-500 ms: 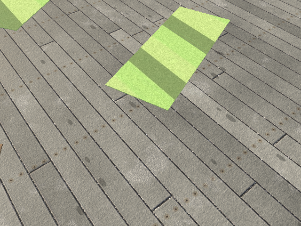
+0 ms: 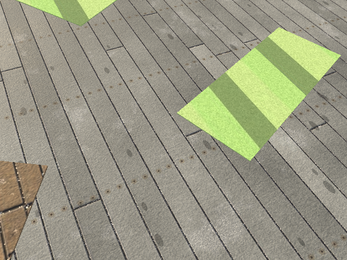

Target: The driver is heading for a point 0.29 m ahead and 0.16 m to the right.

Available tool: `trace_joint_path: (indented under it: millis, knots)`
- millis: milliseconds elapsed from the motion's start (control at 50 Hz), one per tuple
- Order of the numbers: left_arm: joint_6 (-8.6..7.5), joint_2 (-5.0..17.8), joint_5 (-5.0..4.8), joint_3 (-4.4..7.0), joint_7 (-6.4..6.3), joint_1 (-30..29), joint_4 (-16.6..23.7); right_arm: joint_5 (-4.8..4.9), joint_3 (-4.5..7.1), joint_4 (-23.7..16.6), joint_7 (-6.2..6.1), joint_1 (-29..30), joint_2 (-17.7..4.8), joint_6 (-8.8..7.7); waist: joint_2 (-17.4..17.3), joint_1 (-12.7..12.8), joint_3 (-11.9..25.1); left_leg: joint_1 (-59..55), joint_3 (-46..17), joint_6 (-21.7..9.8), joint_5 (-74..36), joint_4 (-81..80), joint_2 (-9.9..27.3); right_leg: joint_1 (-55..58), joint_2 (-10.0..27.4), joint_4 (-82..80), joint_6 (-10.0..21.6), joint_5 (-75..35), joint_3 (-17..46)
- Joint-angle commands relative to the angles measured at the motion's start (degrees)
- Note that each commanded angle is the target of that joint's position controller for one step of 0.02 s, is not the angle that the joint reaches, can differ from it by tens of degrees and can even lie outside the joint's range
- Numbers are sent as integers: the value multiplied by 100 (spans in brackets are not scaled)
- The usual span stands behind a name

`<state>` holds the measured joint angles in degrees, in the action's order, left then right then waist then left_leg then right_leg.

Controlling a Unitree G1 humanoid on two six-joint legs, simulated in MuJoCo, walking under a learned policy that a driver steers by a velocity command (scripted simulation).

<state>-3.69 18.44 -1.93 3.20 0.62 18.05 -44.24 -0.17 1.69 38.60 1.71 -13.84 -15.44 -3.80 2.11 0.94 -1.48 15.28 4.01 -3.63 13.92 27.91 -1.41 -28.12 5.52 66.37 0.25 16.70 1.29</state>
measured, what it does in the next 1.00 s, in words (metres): walks ahead: right foot, then left foot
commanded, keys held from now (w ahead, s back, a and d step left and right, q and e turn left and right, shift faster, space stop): w+e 0.24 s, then no key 0.76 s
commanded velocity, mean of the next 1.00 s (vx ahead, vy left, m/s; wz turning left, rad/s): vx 0.22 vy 0.00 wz -0.17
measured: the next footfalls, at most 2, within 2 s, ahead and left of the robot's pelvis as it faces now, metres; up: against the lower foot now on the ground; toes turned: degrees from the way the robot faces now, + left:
right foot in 0.38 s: +0.37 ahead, -0.12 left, +0.00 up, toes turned -10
left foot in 0.74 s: +0.44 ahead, +0.12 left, +0.00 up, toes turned -13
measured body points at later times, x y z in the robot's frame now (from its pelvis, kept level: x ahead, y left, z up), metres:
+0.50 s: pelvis +0.26 -0.02 -0.01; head +0.31 -0.03 +0.44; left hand +0.48 +0.19 -0.11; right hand +0.28 -0.31 -0.13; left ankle +0.13 +0.13 -0.63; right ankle +0.33 -0.11 -0.74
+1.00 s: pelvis +0.36 +0.02 +0.00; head +0.37 +0.03 +0.45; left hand +0.51 +0.25 -0.14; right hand +0.43 -0.25 -0.12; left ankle +0.40 +0.13 -0.74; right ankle +0.33 -0.11 -0.74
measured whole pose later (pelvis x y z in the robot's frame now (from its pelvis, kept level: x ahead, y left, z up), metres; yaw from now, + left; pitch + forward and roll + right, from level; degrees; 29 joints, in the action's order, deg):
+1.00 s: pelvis +0.36 +0.02 +0.00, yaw -12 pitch -1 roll -1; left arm 0.4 13.6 0.6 1.4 -1.1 10.8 -50.4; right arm -0.7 0.5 45.0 -0.9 -11.5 -12.8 -1.7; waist 0.3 0.6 -1.4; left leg 15.5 -0.6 -0.1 15.5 31.6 0.3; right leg -12.6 0.2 29.3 -1.7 16.2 2.1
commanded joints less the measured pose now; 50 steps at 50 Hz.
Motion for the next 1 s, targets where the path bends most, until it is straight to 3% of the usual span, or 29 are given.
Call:
trace_joint_path:
  millis: [20,60,100,140,200,260,300,340,360,380,400,420,440,460,480,500,520,560,600,620,700,740,760,780,800,820,840,900,1000]
  knots:
    - [66,428,-25,145,1,65,292,-61,249,-182,-28,-56,-687,-250,-758,-78,73,-719,-1220,-714,-824,-1932,1452,-951,242,16,-18,-783,468]
    - [97,313,4,139,-17,-93,321,-100,288,-56,-69,-149,-717,-302,-537,-97,-65,-835,-772,-650,-1437,-2004,1391,-1243,106,-392,-80,-1223,646]
    - [52,245,38,125,3,-312,395,-88,283,42,-118,-174,-702,-301,-527,-117,-180,-955,-330,-559,-1926,-2045,1296,-1344,-29,-1093,-122,-1755,654]
    - [10,129,55,70,75,-643,486,-55,292,102,-171,-164,-762,-283,-533,-227,-255,-968,28,-403,-2000,-2148,1209,-1149,-88,-1916,-111,-2303,362]
    - [-5,-56,62,-27,186,-1216,717,-9,334,301,-232,-443,-920,-228,-431,-455,-476,-1277,273,-327,-2373,-2195,1378,-1140,-109,-2649,-11,-2489,28]
    - [-47,-96,80,-66,333,-1707,1011,38,350,495,-298,-766,-970,-66,-284,-593,-610,-2005,424,-204,-3625,-1766,1498,-1429,-270,-3166,183,-2001,-251]
    - [-98,-46,150,-35,412,-1693,1129,30,360,560,-392,-837,-1098,72,-487,-437,-315,-2251,482,-134,-5750,-1036,1497,-961,-673,-3312,328,-1589,-654]
    - [-110,245,152,107,405,-811,954,14,368,518,-474,-735,-1217,165,-841,64,386,-2316,454,-43,-6962,181,1418,155,-1031,-3322,528,-1338,-743]
    - [-118,497,157,228,327,-106,821,37,362,446,-467,-499,-1253,166,-794,542,757,-1903,525,22,-6561,1162,1278,1261,-1039,-3889,733,-2018,-542]
    - [-69,827,240,303,192,551,697,-20,269,286,-437,-410,-1049,87,-262,857,1406,-678,548,195,-4334,2747,921,3083,-289,-3883,1076,-3997,338]
    - [-57,1292,400,285,105,310,734,-169,-4,183,-264,-1497,-262,-33,1335,26,2392,1743,32,643,2515,5273,-152,5459,1862,-3202,2580,-7043,3046]
    - [-23,756,379,205,79,626,762,67,136,547,-158,-1395,-1011,-109,179,626,3416,1784,-1532,614,2572,5869,-168,5631,1916,-3424,2776,-6688,3358]
    - [5,718,294,177,62,150,828,278,200,226,-147,-545,-1186,-98,98,625,2453,2103,-1450,582,2169,5532,166,4891,1574,-3775,2346,-6056,2461]
    - [7,516,161,124,48,-297,793,183,150,80,-196,-189,-1003,-78,-366,380,1576,2268,-1104,561,1830,4857,395,3958,1198,-4046,1970,-5346,1938]
    - [30,229,128,8,33,-654,785,67,149,114,-270,119,-891,3,-816,193,994,2006,-896,572,1534,4359,501,3050,904,-4466,1686,-4740,1625]
    - [10,273,201,19,33,-746,756,73,139,138,-268,-250,-798,98,-295,-108,755,1398,-958,659,1392,4116,589,2234,894,-4630,1827,-5018,1410]
    - [2,316,234,49,70,-904,730,54,121,219,-277,-562,-715,182,-41,-265,613,990,-893,788,1346,3630,594,1715,747,-4774,1830,-5021,1154]
    - [-2,345,287,81,92,-1143,651,36,74,359,-326,-787,-495,245,118,-420,665,474,-652,912,1275,2633,529,1181,443,-4812,1642,-5110,608]
    - [55,456,273,114,65,-1191,560,13,41,357,-372,-743,-420,304,229,-388,1042,165,-629,925,490,1906,564,1246,507,-4789,1538,-4723,525]
    - [70,410,274,106,50,-1100,518,10,71,374,-379,-575,-521,340,178,-244,1057,17,-595,906,145,1738,525,1174,457,-4832,1459,-4377,473]
    - [170,320,280,27,46,-1276,333,-27,147,274,-392,-152,-596,444,428,-249,697,-516,-548,687,-504,792,457,654,328,-4899,1100,-1084,573]
    - [175,-10,284,-103,60,-1106,186,-151,152,194,-382,-10,-593,416,280,-279,411,-869,-672,497,-906,-73,528,428,-8,-4644,593,258,564]
    - [174,-116,360,-145,52,-881,118,-166,187,65,-402,87,-869,384,-204,-117,274,-823,-1266,309,-1387,-452,1053,402,-315,-4195,278,709,410]
    - [179,-227,351,-148,30,-282,35,-132,212,27,-422,443,-1085,380,-1086,397,300,-346,-1487,-61,-898,-498,1356,719,-659,-4034,65,670,80]
    - [231,-132,356,-153,-33,-508,19,-114,165,70,-355,522,-751,353,-1226,232,325,353,-1468,-76,524,-768,1130,1462,-587,-3993,-68,123,-16]
    - [290,97,317,-84,-80,-735,11,-140,114,87,-308,541,-553,316,-1020,127,78,594,-1308,87,1007,-831,875,1523,-569,-3975,-62,-60,21]
    - [337,139,294,-60,-133,-800,-26,-150,99,122,-283,527,-547,272,-891,94,39,597,-1172,212,855,-776,750,1553,-522,-3954,-19,-190,66]
    - [379,151,298,-49,-180,-740,-152,-73,88,262,-266,259,-560,140,-683,6,171,145,-999,271,-191,-454,635,1545,-424,-4021,-12,-594,212]
    - [343,112,226,-31,-205,-749,-440,-34,81,390,-287,168,-503,136,-376,-82,436,-376,-892,131,-1464,-141,571,1642,-372,-3960,-120,-1225,231]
